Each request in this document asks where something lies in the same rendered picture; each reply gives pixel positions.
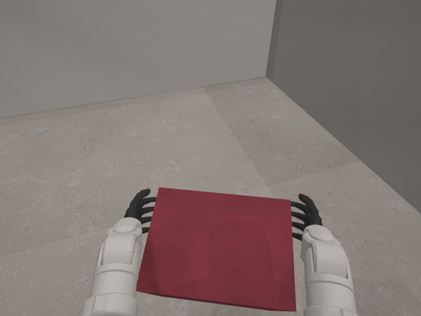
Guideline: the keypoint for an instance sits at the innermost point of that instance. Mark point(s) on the robot left forearm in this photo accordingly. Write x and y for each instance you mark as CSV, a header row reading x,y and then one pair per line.
x,y
113,289

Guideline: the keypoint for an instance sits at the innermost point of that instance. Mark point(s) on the right robot hand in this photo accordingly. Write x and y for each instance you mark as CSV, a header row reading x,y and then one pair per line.
x,y
311,215

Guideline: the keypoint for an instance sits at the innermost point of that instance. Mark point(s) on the left robot hand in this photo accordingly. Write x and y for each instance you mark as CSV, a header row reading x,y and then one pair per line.
x,y
136,211

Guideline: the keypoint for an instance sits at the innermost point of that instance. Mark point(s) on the robot right forearm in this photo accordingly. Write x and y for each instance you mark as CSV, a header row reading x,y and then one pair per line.
x,y
328,279

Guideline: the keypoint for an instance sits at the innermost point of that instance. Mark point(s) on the carton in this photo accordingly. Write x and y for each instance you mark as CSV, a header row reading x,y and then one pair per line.
x,y
220,248

